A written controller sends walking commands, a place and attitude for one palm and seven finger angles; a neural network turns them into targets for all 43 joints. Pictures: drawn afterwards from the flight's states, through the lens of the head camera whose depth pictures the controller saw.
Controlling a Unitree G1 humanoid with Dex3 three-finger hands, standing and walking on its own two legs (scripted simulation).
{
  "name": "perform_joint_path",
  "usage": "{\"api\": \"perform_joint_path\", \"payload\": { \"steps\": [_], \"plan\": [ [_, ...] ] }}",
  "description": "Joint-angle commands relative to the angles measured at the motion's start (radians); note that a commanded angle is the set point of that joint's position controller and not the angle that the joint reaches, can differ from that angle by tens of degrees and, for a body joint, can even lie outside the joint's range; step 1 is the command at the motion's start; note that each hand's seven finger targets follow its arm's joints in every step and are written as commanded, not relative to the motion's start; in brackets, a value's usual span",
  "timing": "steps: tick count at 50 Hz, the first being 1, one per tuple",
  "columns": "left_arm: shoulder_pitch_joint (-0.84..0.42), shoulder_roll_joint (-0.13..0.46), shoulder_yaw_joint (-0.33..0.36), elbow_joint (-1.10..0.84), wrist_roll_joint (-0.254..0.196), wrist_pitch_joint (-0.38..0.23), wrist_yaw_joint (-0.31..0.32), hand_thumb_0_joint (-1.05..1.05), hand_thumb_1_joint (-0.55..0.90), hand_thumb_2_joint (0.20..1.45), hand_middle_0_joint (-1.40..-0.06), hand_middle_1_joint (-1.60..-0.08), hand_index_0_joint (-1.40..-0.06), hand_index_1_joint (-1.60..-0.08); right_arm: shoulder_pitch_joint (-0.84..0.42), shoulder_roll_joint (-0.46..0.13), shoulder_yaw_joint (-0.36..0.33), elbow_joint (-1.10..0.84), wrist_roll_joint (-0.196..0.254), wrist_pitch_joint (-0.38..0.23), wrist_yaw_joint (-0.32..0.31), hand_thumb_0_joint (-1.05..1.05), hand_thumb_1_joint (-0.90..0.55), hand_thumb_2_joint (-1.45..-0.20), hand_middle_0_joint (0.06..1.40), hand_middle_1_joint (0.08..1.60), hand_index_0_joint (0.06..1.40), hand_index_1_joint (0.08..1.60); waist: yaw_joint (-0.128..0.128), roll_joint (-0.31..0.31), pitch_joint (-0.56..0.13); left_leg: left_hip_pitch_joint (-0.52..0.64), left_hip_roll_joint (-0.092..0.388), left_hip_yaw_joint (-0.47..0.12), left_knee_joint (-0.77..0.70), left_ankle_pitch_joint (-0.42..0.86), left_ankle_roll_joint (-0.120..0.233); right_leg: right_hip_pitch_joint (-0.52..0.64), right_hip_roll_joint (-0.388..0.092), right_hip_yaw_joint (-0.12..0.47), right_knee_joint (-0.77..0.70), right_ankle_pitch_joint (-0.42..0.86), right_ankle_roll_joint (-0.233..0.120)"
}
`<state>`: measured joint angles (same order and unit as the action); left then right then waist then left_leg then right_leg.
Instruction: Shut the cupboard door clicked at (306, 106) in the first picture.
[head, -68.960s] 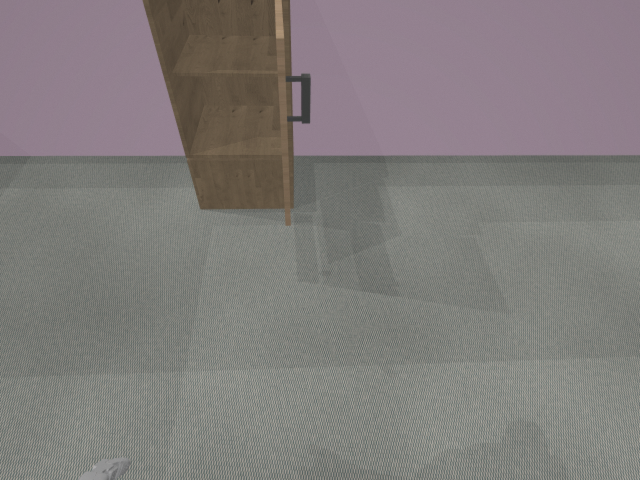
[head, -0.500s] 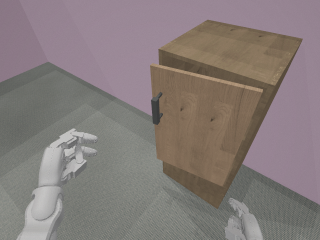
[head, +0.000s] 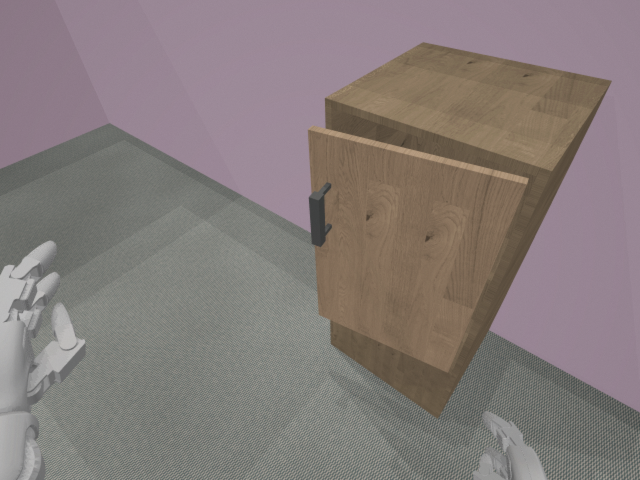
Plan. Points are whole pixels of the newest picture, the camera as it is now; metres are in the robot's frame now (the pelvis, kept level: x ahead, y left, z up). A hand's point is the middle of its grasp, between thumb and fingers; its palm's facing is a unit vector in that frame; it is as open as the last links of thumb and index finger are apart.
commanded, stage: draw the hand back to the body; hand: left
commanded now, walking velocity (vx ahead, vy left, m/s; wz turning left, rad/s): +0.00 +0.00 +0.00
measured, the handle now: (322, 214) +0.63 +0.08 -0.04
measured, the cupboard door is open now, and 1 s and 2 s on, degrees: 10 10 10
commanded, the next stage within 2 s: step back with the hand held close in 0.14 s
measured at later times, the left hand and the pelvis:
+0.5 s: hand (94, 347) +0.19 +0.25 +0.14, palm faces +0.39 -0.79 -0.46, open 7.4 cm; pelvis -0.01 +0.00 +0.00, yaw +0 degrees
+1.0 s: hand (15, 426) +0.11 +0.27 +0.15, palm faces +0.50 -0.76 -0.42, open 7.4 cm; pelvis -0.08 +0.00 -0.03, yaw +2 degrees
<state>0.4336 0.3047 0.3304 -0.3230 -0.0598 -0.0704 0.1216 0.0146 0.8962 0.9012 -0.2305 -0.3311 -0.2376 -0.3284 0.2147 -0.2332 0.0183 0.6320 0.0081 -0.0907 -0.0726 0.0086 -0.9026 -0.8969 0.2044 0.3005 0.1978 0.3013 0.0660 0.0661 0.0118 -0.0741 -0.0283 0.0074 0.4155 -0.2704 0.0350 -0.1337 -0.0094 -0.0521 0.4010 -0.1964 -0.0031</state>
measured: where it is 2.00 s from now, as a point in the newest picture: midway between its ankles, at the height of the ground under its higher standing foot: outside the picture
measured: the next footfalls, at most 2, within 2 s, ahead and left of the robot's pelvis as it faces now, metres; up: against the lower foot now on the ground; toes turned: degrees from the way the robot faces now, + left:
right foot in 1.48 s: -0.24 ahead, -0.13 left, +0.00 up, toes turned +2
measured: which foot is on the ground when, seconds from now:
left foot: down 0.00-1.00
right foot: down 0.00-1.00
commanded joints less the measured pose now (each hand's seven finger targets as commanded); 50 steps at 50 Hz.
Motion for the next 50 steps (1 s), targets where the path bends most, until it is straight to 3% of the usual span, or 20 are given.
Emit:
{"api": "perform_joint_path", "payload": {
  "steps": [1, 2, 4, 9, 13, 14, 16, 20, 25, 27, 29, 33, 37, 40, 42, 43, 46, 47, 48, 50],
  "plan": [
    [-0.119, 0.246, 0.133, -0.297, 0.007, -0.100, 0.027, 0.000, 0.900, 0.900, -0.200, -0.300, -0.200, -0.300, -0.141, -0.089, -0.033, -0.162, -0.001, -0.082, -0.013, 0.000, -0.900, -0.900, 0.200, 0.300, 0.200, 0.300, 0.001, 0.051, -0.101, -0.094, 0.035, -0.021, -0.093, 0.156, -0.026, 0.112, -0.003, 0.017, -0.041, 0.052, -0.017],
    [-0.106, 0.270, 0.155, -0.300, 0.007, -0.100, 0.028, 0.000, 0.900, 0.900, -0.200, -0.300, -0.200, -0.300, -0.141, -0.095, -0.033, -0.157, -0.002, -0.088, -0.014, 0.000, -0.900, -0.900, 0.200, 0.300, 0.200, 0.300, 0.004, 0.062, -0.096, -0.103, 0.037, -0.026, -0.092, 0.161, -0.029, 0.119, -0.001, 0.018, -0.044, 0.059, -0.018],
    [-0.093, 0.254, 0.148, -0.294, 0.006, -0.102, 0.028, 0.000, 0.900, 0.900, -0.200, -0.300, -0.200, -0.300, -0.142, -0.082, -0.028, -0.154, -0.002, -0.093, -0.014, 0.000, -0.900, -0.900, 0.200, 0.300, 0.200, 0.300, 0.001, 0.073, -0.064, -0.106, 0.036, -0.018, -0.093, 0.167, -0.033, 0.105, -0.001, 0.017, -0.046, 0.066, -0.019],
    [-0.068, 0.217, 0.133, -0.207, -0.004, -0.094, 0.013, 0.000, 0.900, 0.900, -0.200, -0.300, -0.200, -0.300, -0.136, -0.084, -0.033, -0.148, 0.004, -0.084, -0.011, 0.000, -0.900, -0.900, 0.200, 0.300, 0.200, 0.300, -0.008, -0.010, 0.028, -0.125, 0.046, -0.005, -0.098, 0.154, -0.029, 0.057, 0.003, 0.022, -0.068, 0.041, -0.013],
    [-0.063, 0.207, 0.125, -0.183, -0.009, -0.096, 0.004, 0.000, 0.900, 0.900, -0.200, -0.300, -0.200, -0.300, -0.134, -0.088, -0.039, -0.150, 0.006, -0.079, -0.009, 0.000, -0.900, -0.900, 0.200, 0.300, 0.200, 0.300, -0.006, -0.017, 0.002, -0.106, 0.043, 0.004, -0.096, 0.147, -0.020, 0.061, -0.003, 0.027, -0.076, 0.030, -0.008],
    [-0.137, 0.302, 0.218, -0.227, -0.005, -0.133, 0.012, 0.000, 0.900, 0.900, -0.200, -0.300, -0.200, -0.300, -0.120, -0.131, -0.054, -0.184, 0.011, -0.057, -0.004, 0.000, -0.900, -0.900, 0.200, 0.300, 0.200, 0.300, -0.047, -0.033, 0.027, -0.193, 0.060, -0.020, -0.035, 0.047, 0.002, -0.024, -0.060, 0.141, -0.126, 0.014, -0.016],
    [-0.026, 0.224, 0.147, -0.179, 0.003, -0.144, 0.009, 0.000, 0.900, 0.900, -0.200, -0.300, -0.200, -0.300, -0.114, -0.115, -0.059, -0.169, 0.004, -0.037, 0.002, 0.000, -0.900, -0.900, 0.200, 0.300, 0.200, 0.300, -0.054, -0.115, -0.017, -0.156, 0.045, -0.026, 0.041, 0.034, 0.004, -0.081, -0.120, 0.191, -0.164, -0.027, -0.039],
    [0.027, 0.263, 0.182, -0.241, 0.003, -0.173, 0.026, 0.000, 0.900, 0.900, -0.200, -0.300, -0.200, -0.300, -0.101, -0.109, -0.065, -0.176, 0.005, -0.013, 0.002, 0.000, -0.900, -0.900, 0.200, 0.300, 0.200, 0.300, -0.060, -0.108, -0.141, -0.174, 0.045, -0.030, 0.075, 0.100, -0.006, -0.018, -0.159, 0.172, -0.090, 0.108, -0.060],
    [0.084, 0.308, 0.228, -0.354, -0.006, -0.175, 0.044, 0.000, 0.900, 0.900, -0.200, -0.300, -0.200, -0.300, -0.108, -0.123, -0.075, -0.210, 0.009, 0.018, -0.015, 0.000, -0.900, -0.900, 0.200, 0.300, 0.200, 0.300, -0.064, -0.014, -0.227, -0.187, 0.083, -0.054, 0.049, 0.363, -0.017, 0.055, -0.106, 0.108, 0.073, 0.387, -0.033],
    [0.096, 0.339, 0.261, -0.378, -0.007, -0.168, 0.048, 0.000, 0.900, 0.900, -0.200, -0.300, -0.200, -0.300, -0.114, -0.130, -0.078, -0.216, 0.006, 0.028, -0.024, 0.000, -0.900, -0.900, 0.200, 0.300, 0.200, 0.300, -0.059, 0.022, -0.251, -0.198, 0.101, -0.067, 0.046, 0.482, -0.023, 0.077, -0.081, 0.084, 0.133, 0.464, -0.020],
    [0.115, 0.321, 0.250, -0.369, -0.007, -0.161, 0.048, 0.000, 0.900, 0.900, -0.200, -0.300, -0.200, -0.300, -0.106, -0.127, -0.079, -0.229, 0.006, 0.039, -0.026, 0.000, -0.900, -0.900, 0.200, 0.300, 0.200, 0.300, -0.059, 0.017, -0.247, -0.229, 0.117, -0.074, 0.050, 0.542, -0.026, 0.086, -0.067, 0.076, 0.170, 0.479, -0.013],
    [0.132, 0.290, 0.231, -0.314, -0.007, -0.149, 0.046, 0.000, 0.900, 0.900, -0.200, -0.300, -0.200, -0.300, -0.097, -0.132, -0.079, -0.228, 0.006, 0.047, -0.026, 0.000, -0.900, -0.900, 0.200, 0.300, 0.200, 0.300, -0.065, -0.006, -0.183, -0.324, 0.138, -0.096, 0.018, 0.399, -0.015, 0.064, -0.057, 0.083, 0.178, 0.382, -0.007],
    [0.109, 0.300, 0.251, -0.291, 0.007, -0.155, 0.047, 0.000, 0.900, 0.900, -0.200, -0.300, -0.200, -0.300, -0.106, -0.148, -0.080, -0.229, 0.003, 0.042, -0.028, 0.000, -0.900, -0.900, 0.200, 0.300, 0.200, 0.300, -0.058, 0.028, -0.110, -0.532, 0.168, -0.131, -0.074, 0.041, 0.033, 0.118, -0.017, 0.086, 0.208, 0.222, 0.012],
    [0.058, 0.271, 0.220, -0.311, 0.020, -0.169, 0.046, 0.000, 0.900, 0.900, -0.200, -0.300, -0.200, -0.300, -0.093, -0.146, -0.071, -0.240, 0.006, 0.031, -0.025, 0.000, -0.900, -0.900, 0.200, 0.300, 0.200, 0.300, -0.068, 0.035, -0.064, -0.689, 0.177, -0.151, -0.119, -0.237, 0.056, 0.162, -0.009, 0.095, 0.251, 0.131, 0.017],
    [0.016, 0.301, 0.246, -0.328, 0.036, -0.181, 0.050, 0.000, 0.900, 0.900, -0.200, -0.300, -0.200, -0.300, -0.097, -0.154, -0.071, -0.243, 0.002, 0.021, -0.029, 0.000, -0.900, -0.900, 0.200, 0.300, 0.200, 0.300, -0.065, 0.050, -0.048, -0.777, 0.183, -0.168, -0.144, -0.391, 0.076, 0.199, 0.003, 0.104, 0.270, 0.084, 0.021],
    [-0.009, 0.270, 0.215, -0.336, 0.042, -0.185, 0.049, 0.000, 0.900, 0.900, -0.200, -0.300, -0.200, -0.300, -0.090, -0.146, -0.065, -0.245, 0.001, 0.016, -0.029, 0.000, -0.900, -0.900, 0.200, 0.300, 0.200, 0.300, -0.072, 0.050, -0.037, -0.813, 0.187, -0.173, -0.147, -0.435, 0.082, 0.212, 0.004, 0.102, 0.292, 0.065, 0.022],
    [-0.069, 0.274, 0.220, -0.372, 0.061, -0.203, 0.055, 0.000, 0.900, 0.900, -0.200, -0.300, -0.200, -0.300, -0.076, -0.152, -0.068, -0.245, -0.003, -0.004, -0.026, 0.000, -0.900, -0.900, 0.200, 0.300, 0.200, 0.300, -0.074, 0.076, -0.039, -0.873, 0.190, -0.170, -0.127, -0.519, 0.094, 0.235, 0.011, 0.114, 0.326, 0.013, 0.023],
    [-0.078, 0.309, 0.252, -0.382, 0.066, -0.208, 0.057, 0.000, 0.900, 0.900, -0.200, -0.300, -0.200, -0.300, -0.080, -0.156, -0.070, -0.243, -0.006, -0.010, -0.028, 0.000, -0.900, -0.900, 0.200, 0.300, 0.200, 0.300, -0.070, 0.071, -0.048, -0.873, 0.187, -0.178, -0.119, -0.529, 0.096, 0.237, 0.015, 0.130, 0.322, 0.006, 0.020],
    [-0.078, 0.281, 0.228, -0.382, 0.068, -0.213, 0.057, 0.000, 0.900, 0.900, -0.200, -0.300, -0.200, -0.300, -0.074, -0.146, -0.067, -0.245, -0.004, -0.014, -0.026, 0.000, -0.900, -0.900, 0.200, 0.300, 0.200, 0.300, -0.074, 0.071, -0.042, -0.876, 0.176, -0.172, -0.096, -0.531, 0.095, 0.223, 0.008, 0.145, 0.319, -0.009, 0.014],
    [-0.063, 0.286, 0.240, -0.379, 0.070, -0.222, 0.059, 0.000, 0.900, 0.900, -0.200, -0.300, -0.200, -0.300, -0.066, -0.146, -0.072, -0.245, -0.005, -0.023, -0.019, 0.000, -0.900, -0.900, 0.200, 0.300, 0.200, 0.300, -0.077, 0.039, -0.032, -0.849, 0.145, -0.144, -0.020, -0.558, 0.084, 0.148, -0.014, 0.211, 0.255, -0.104, -0.004]
  ]
}}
